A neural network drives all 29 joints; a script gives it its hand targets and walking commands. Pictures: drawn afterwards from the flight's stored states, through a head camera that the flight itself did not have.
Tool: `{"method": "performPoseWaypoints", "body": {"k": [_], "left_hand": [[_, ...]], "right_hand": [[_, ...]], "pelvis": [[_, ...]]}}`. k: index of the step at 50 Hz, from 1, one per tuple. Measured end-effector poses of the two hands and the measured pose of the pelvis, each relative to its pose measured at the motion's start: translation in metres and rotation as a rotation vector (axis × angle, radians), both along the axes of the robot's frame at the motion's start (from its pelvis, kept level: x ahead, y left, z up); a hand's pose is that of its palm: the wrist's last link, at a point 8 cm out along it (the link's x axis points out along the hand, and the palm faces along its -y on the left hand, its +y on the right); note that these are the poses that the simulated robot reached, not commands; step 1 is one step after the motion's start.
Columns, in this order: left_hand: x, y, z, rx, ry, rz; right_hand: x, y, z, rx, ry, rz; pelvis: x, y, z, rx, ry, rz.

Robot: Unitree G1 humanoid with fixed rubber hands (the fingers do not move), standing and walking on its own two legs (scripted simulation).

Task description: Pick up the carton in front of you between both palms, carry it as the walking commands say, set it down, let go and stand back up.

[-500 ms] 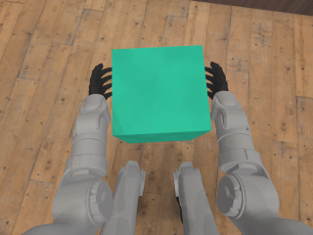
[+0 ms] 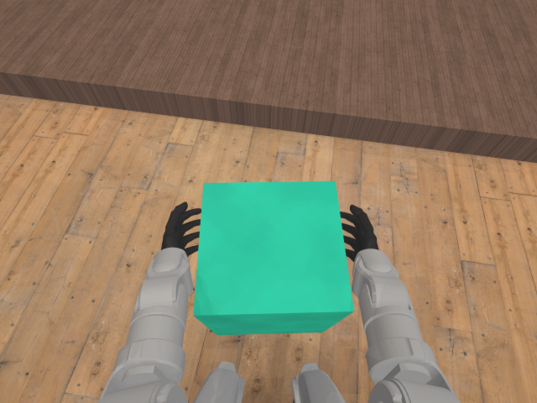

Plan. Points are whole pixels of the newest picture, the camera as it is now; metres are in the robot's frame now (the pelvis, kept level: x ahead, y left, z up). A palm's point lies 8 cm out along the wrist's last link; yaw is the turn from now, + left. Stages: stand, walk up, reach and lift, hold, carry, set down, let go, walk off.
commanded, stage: reach and lift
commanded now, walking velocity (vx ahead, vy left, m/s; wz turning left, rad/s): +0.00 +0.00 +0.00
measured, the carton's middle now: (270, 266) +0.36 +0.00 -0.10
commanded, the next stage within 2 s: hold in 1.46 s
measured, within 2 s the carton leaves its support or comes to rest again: neither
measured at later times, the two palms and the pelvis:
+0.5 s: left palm (145, 231) +0.32 +0.15 +0.11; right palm (401, 241) +0.32 -0.15 +0.10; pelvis +0.03 +0.00 +0.08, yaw +0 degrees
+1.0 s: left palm (142, 228) +0.32 +0.15 +0.12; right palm (405, 237) +0.31 -0.15 +0.11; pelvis +0.02 +0.00 +0.09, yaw +0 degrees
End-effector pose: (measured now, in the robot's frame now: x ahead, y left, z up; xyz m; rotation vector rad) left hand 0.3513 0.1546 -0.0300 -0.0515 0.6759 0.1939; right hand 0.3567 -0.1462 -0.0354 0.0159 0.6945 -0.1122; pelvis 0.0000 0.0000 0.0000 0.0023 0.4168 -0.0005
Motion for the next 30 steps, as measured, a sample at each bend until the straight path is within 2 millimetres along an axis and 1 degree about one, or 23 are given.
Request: {"method": "performPoseWaypoints", "body": {"k": [9, 16, 21, 24, 27, 30], "left_hand": [[-0.013, 0.0, 0.054, 0.002, -0.003, -0.016], [-0.022, -0.001, 0.094, 0.007, -0.013, -0.031], [-0.028, -0.001, 0.121, 0.019, -0.027, -0.051], [-0.031, -0.001, 0.134, 0.029, -0.028, -0.062], [-0.033, -0.001, 0.14, 0.038, -0.015, -0.07], [-0.036, -0.001, 0.14, 0.039, 0.003, -0.072]], "right_hand": [[-0.016, 0.0, 0.055, -0.005, -0.003, -0.01], [-0.028, -0.001, 0.096, -0.007, -0.013, -0.019], [-0.037, -0.001, 0.123, -0.014, -0.027, -0.024], [-0.041, -0.001, 0.135, -0.028, -0.029, -0.015], [-0.044, -0.001, 0.141, -0.034, -0.017, -0.01], [-0.047, -0.001, 0.142, -0.034, 0.002, -0.008]], "pelvis": [[0.019, 0.001, 0.045, -0.002, -0.14, -0.001], [0.03, 0.002, 0.069, -0.004, -0.266, -0.001], [0.033, 0.003, 0.081, -0.004, -0.357, -0.001], [0.031, 0.003, 0.084, -0.004, -0.405, -0.002], [0.028, 0.003, 0.085, -0.004, -0.44, -0.003], [0.023, 0.004, 0.085, -0.004, -0.461, -0.003]]}}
